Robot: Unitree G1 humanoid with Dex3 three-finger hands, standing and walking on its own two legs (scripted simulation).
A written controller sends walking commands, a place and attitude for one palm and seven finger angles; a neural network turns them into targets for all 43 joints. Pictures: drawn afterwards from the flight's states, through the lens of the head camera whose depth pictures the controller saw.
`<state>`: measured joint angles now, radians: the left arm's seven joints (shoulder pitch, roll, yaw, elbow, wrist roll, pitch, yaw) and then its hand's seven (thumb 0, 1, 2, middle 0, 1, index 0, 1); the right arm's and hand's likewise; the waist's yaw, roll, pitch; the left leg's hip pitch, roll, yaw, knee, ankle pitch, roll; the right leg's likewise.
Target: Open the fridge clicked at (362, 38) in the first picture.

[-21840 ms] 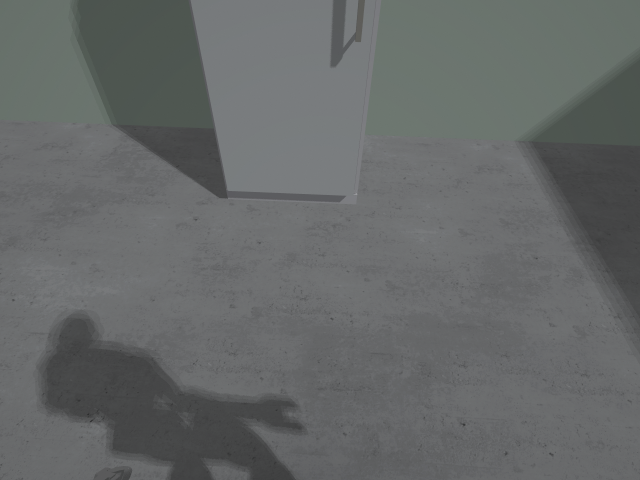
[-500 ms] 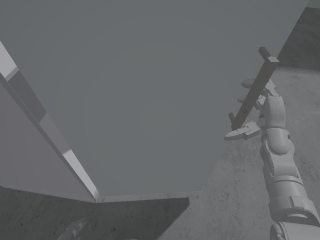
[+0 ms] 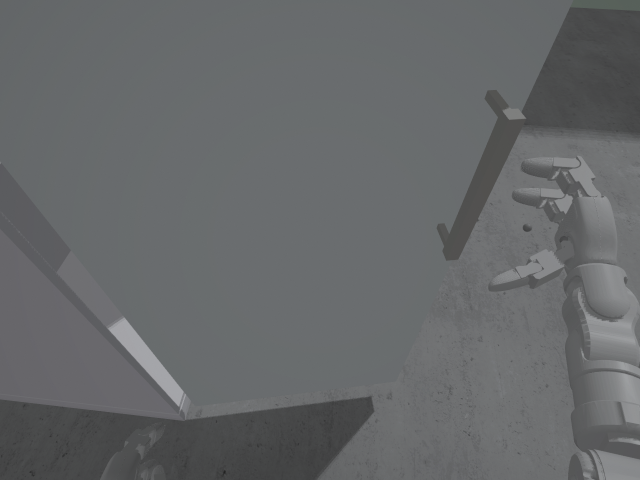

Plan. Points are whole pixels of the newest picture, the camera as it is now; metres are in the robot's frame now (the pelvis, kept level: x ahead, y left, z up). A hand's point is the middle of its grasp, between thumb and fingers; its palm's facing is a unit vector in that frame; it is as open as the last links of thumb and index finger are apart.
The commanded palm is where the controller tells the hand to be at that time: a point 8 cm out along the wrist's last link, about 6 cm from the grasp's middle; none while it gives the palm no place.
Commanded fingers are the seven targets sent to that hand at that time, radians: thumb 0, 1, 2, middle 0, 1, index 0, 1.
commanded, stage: slip the hand off the handle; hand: right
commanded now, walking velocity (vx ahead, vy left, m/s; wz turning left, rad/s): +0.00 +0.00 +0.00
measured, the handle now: (469, 186) +0.45 -0.15 +0.14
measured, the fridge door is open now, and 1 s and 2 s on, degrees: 77 77 77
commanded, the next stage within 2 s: draw the hand back to the body in 1.22 s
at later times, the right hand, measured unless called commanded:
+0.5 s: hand (551, 262) +0.36 -0.23 +0.12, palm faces +0.08 +0.98 -0.20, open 14.7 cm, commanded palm +0.32 -0.28 +0.13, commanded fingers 0.00 0.55 -0.20 0.25 1.15 0.25 1.15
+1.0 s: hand (588, 329) +0.27 -0.24 +0.12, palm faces +0.13 +0.96 -0.23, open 14.7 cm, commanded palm +0.25 -0.29 +0.13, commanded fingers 0.00 0.55 -0.20 0.25 1.15 0.25 1.15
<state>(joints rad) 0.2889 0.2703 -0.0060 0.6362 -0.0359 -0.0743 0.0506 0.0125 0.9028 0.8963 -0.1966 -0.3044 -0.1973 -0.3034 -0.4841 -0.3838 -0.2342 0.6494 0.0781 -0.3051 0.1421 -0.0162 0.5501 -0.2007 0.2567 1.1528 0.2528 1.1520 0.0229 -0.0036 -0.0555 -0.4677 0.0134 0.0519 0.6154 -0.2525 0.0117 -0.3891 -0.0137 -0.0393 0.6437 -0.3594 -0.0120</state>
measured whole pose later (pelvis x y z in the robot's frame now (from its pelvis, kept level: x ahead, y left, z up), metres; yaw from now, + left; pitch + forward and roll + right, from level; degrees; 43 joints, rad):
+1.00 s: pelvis +0.00 +0.00 +0.00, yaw -2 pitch +2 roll +1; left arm 0.22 0.25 -0.05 0.59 -0.03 -0.15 0.08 0.01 0.90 0.90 -0.20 -0.30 -0.20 -0.30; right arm 0.05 -0.36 -0.27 0.08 0.18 -0.19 0.23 -0.02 0.55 -0.20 0.25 1.15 0.25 1.15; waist -0.05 -0.03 -0.06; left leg -0.38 0.02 0.08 0.63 -0.29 0.01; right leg -0.32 -0.01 -0.01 0.67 -0.39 -0.01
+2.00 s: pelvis +0.00 -0.01 +0.01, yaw -2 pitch -3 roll +1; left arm 0.23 0.24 -0.07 0.61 -0.01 -0.24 0.08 0.02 0.90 0.90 -0.20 -0.30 -0.20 -0.30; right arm 0.22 -0.34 -0.31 -0.21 0.15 -0.02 0.04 -0.01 0.36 -0.29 0.24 1.04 0.25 1.04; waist -0.05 -0.04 -0.01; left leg -0.22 0.03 0.07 0.49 -0.22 -0.01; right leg -0.16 0.00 -0.02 0.54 -0.33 -0.02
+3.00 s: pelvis +0.01 -0.01 +0.02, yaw -1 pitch -6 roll +1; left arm 0.21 0.22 -0.03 0.67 0.02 -0.15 0.08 0.02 0.90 0.90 -0.20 -0.30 -0.20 -0.30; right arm 0.40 -0.35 -0.35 -0.34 0.08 -0.06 -0.10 0.01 -0.89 -0.90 0.21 0.30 0.21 0.30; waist -0.08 -0.05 0.02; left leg -0.11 0.02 0.07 0.40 -0.19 0.00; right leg -0.04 0.00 -0.02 0.41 -0.28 -0.02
